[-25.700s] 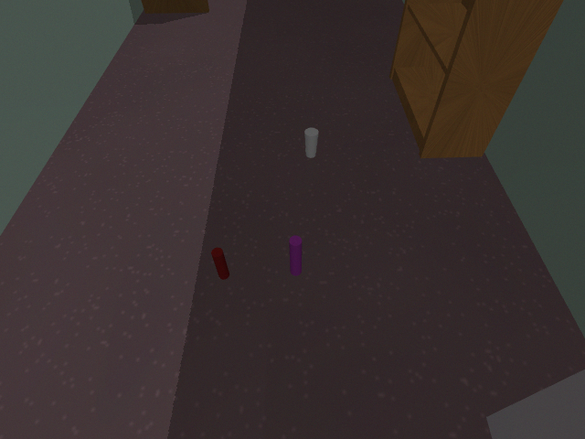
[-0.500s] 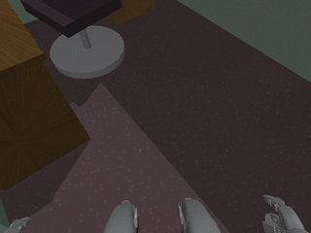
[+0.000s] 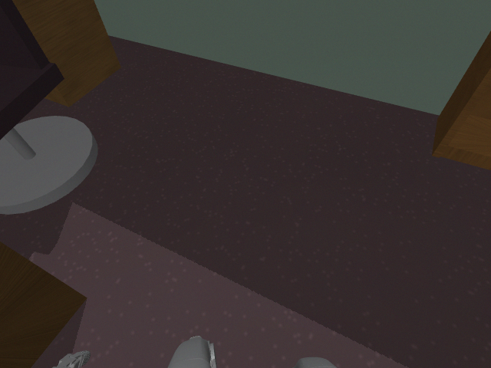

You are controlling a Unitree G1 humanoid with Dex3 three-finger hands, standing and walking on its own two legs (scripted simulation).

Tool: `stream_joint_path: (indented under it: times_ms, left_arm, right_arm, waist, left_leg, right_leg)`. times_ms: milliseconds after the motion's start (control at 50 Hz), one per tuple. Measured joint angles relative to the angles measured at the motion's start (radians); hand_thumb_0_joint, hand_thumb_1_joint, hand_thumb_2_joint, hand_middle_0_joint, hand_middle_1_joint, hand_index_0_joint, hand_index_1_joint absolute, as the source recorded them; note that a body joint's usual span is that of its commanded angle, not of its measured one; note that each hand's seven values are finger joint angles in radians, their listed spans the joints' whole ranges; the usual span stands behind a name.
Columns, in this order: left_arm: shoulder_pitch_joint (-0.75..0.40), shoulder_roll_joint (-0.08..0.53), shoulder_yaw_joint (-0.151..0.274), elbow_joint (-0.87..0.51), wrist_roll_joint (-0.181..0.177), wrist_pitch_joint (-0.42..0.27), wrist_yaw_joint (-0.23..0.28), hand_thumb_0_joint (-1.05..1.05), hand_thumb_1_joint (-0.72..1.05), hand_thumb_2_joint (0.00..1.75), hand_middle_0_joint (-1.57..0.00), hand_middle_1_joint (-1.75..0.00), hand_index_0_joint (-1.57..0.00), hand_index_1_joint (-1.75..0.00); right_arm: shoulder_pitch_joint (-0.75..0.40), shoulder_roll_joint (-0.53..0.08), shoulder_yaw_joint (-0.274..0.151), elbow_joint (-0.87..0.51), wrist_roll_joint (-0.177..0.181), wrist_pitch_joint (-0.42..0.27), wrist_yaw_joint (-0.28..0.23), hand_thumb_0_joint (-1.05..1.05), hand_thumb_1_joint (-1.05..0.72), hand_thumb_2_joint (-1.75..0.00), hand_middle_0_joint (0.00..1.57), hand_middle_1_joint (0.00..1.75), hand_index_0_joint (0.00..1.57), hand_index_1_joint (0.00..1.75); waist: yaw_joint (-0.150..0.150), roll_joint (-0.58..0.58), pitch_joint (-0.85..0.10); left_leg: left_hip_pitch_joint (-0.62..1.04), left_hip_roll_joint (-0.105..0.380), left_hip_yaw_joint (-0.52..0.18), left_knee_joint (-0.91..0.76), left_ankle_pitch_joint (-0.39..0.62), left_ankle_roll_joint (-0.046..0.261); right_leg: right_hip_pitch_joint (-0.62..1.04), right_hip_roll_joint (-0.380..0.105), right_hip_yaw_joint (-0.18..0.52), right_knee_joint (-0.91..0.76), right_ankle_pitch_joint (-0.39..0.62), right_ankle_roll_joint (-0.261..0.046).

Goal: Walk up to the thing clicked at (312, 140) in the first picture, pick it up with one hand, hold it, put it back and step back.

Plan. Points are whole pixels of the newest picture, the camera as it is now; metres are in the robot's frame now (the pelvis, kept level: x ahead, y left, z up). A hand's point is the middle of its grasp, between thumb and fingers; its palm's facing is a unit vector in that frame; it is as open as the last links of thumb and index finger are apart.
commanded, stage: walk up
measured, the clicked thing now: out of the picture +0.27 -1.40 -0.67
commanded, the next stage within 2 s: none
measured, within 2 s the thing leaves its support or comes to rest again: neither
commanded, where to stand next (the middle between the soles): +0.12 -0.01 m, yaw -15 degrees
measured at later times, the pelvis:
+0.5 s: pelvis +0.03 -0.02 +0.00, yaw -19 degrees
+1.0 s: pelvis +0.08 +0.08 +0.02, yaw -49 degrees
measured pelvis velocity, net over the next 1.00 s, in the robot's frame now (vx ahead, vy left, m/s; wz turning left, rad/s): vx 0.08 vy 0.08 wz -0.86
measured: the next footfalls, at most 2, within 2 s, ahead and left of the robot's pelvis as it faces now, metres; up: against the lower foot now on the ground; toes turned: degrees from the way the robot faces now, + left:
left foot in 0.18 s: +0.13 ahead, +0.12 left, +0.00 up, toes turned -1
right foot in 0.44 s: +0.08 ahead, -0.15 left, +0.00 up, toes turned -16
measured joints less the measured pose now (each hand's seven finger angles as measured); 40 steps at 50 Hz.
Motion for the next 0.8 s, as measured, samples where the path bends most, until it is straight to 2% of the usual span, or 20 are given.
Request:
stream_joint_path:
  times_ms: [60,120,160,200,260,300,340,420,460,520,560,600,680,800]
  left_arm:
    - [0.042,-0.002,-0.009,0.026,-0.005,-0.006,0.017,0.01,0.9,0.9,-0.21,-0.3,-0.21,-0.3]
    - [0.067,0.004,-0.016,0.046,-0.006,-0.013,0.028,0.01,0.9,0.9,-0.21,-0.3,-0.21,-0.3]
    - [0.072,0.009,-0.022,0.056,-0.011,-0.013,0.033,0.01,0.9,0.9,-0.21,-0.3,-0.21,-0.3]
    - [0.057,0.017,-0.025,0.069,-0.021,-0.008,0.042,0.01,0.9,0.9,-0.21,-0.3,-0.21,-0.3]
    - [0.032,0.008,-0.038,0.093,-0.025,-0.008,0.056,0.01,0.9,0.9,-0.21,-0.3,-0.2,-0.3]
    - [0.021,0.009,-0.041,0.104,-0.025,-0.018,0.051,0.01,0.9,0.9,-0.21,-0.3,-0.2,-0.3]
    - [0.013,0.009,-0.039,0.111,-0.025,-0.029,0.041,0.01,0.9,0.9,-0.21,-0.3,-0.2,-0.3]
    - [0.049,-0.005,-0.029,0.09,-0.02,-0.023,0.029,0.01,0.9,0.9,-0.21,-0.3,-0.2,-0.3]
    - [0.071,-0.005,-0.022,0.083,-0.007,-0.03,0.033,0.01,0.9,0.9,-0.21,-0.3,-0.21,-0.3]
    - [0.082,-0.022,-0.026,0.066,0.008,-0.04,0.056,0.01,0.9,0.9,-0.21,-0.3,-0.21,-0.3]
    - [0.087,-0.034,-0.031,0.053,0.005,-0.043,0.069,0.01,0.9,0.9,-0.21,-0.3,-0.21,-0.3]
    - [0.092,-0.036,-0.033,0.035,0.001,-0.043,0.078,0.01,0.9,0.9,-0.21,-0.3,-0.21,-0.3]
    - [0.092,-0.027,-0.03,-0.011,0.0,-0.045,0.091,0.01,0.9,0.9,-0.21,-0.3,-0.21,-0.3]
    - [0.066,0.001,-0.016,-0.08,0.006,-0.035,0.093,0.01,0.9,0.9,-0.21,-0.3,-0.21,-0.3]
  right_arm:
    - [-0.008,0.022,0.019,0.007,-0.001,-0.021,0.004,0.01,-0.9,-0.9,0.2,0.3,0.2,0.3]
    - [-0.012,0.045,0.033,0.002,-0.004,-0.033,0.01,0.01,-0.9,-0.9,0.2,0.3,0.2,0.3]
    - [-0.015,0.057,0.037,-0.003,-0.005,-0.045,0.012,0.01,-0.9,-0.9,0.2,0.3,0.2,0.3]
    - [-0.024,0.081,0.037,-0.006,-0.015,-0.057,0.009,0.01,-0.9,-0.9,0.2,0.3,0.2,0.3]
    - [-0.044,0.104,0.049,-0.008,-0.016,-0.059,0.018,0.01,-0.9,-0.9,0.2,0.3,0.2,0.3]
    - [-0.055,0.118,0.056,-0.007,-0.017,-0.056,0.02,0.01,-0.9,-0.9,0.2,0.3,0.21,0.3]
    - [-0.06,0.119,0.061,-0.007,-0.019,-0.052,0.023,0.01,-0.9,-0.9,0.2,0.3,0.21,0.3]
    - [-0.118,0.096,0.039,-0.022,-0.032,-0.005,0.051,0.01,-0.9,-0.9,0.21,0.3,0.21,0.3]
    - [-0.146,0.08,0.023,-0.041,-0.027,0.016,0.053,0.01,-0.9,-0.9,0.21,0.3,0.21,0.3]
    - [-0.212,0.06,0.008,-0.042,-0.009,0.049,0.041,0.01,-0.9,-0.9,0.2,0.3,0.21,0.3]
    - [-0.249,0.052,0.008,-0.046,0.001,0.047,0.037,0.01,-0.9,-0.9,0.2,0.3,0.2,0.3]
    - [-0.272,0.051,0.012,-0.057,0.004,0.043,0.035,0.01,-0.9,-0.9,0.2,0.3,0.2,0.3]
    - [-0.293,0.049,0.017,-0.077,0.001,0.051,0.034,0.01,-0.9,-0.9,0.2,0.3,0.2,0.3]
    - [-0.299,0.042,0.008,-0.069,0.006,0.054,0.027,0.01,-0.9,-0.9,0.2,0.3,0.2,0.3]
  waist:
    - [0.019,-0.002,-0.012]
    - [0.031,-0.011,-0.017]
    - [0.032,-0.019,-0.016]
    - [0.026,-0.052,-0.003]
    - [0.021,-0.055,0.013]
    - [0.015,-0.059,0.017]
    - [0.01,-0.056,0.017]
    - [0.02,-0.026,0.014]
    - [0.02,0.0,0.008]
    - [0.048,0.027,0.021]
    - [0.061,0.042,0.034]
    - [0.068,0.045,0.043]
    - [0.075,0.045,0.059]
    - [0.072,0.023,0.075]
  left_leg:
    - [-0.008,-0.049,-0.033,0.004,0.037,0.01]
    - [0.025,-0.087,-0.039,-0.077,0.063,0.025]
    - [0.081,-0.113,-0.04,-0.194,0.103,0.038]
    - [0.105,-0.139,-0.024,-0.233,0.138,0.028]
    - [0.121,-0.115,-0.003,-0.226,0.123,0.027]
    - [0.142,-0.097,0.007,-0.254,0.131,0.024]
    - [0.157,-0.081,0.014,-0.28,0.14,0.017]
    - [0.185,-0.018,0.079,-0.278,0.116,0.004]
    - [0.158,0.006,0.076,-0.191,0.042,0.014]
    - [0.077,-0.091,-0.068,-0.009,-0.087,0.005]
    - [0.033,-0.133,-0.118,0.046,-0.076,0.005]
    - [0.001,-0.155,-0.138,0.06,-0.035,0.007]
    - [-0.035,-0.172,-0.165,0.065,0.031,0.009]
    - [0.012,-0.201,-0.188,-0.07,0.038,0.013]
  right_leg:
    - [0.018,0.017,0.038,-0.025,0.014,0.005]
    - [0.019,0.028,0.068,-0.013,0.004,0.012]
    - [0.007,0.032,0.084,0.022,-0.018,0.02]
    - [-0.018,0.018,0.108,0.089,-0.04,0.019]
    - [-0.076,0.041,0.102,0.227,-0.102,0.006]
    - [-0.1,0.031,0.071,0.25,-0.092,0.003]
    - [-0.101,0.008,0.035,0.194,-0.068,0.001]
    - [-0.072,-0.026,-0.029,0.036,0.031,0.01]
    - [-0.061,-0.003,-0.009,-0.016,0.078,0.003]
    - [-0.09,0.033,0.051,0.011,0.081,-0.001]
    - [-0.08,0.054,0.095,-0.029,0.11,0.005]
    - [-0.071,0.067,0.14,-0.066,0.135,0.013]
    - [-0.064,0.094,0.228,-0.103,0.164,0.031]
    - [-0.084,0.13,0.36,-0.084,0.167,0.077]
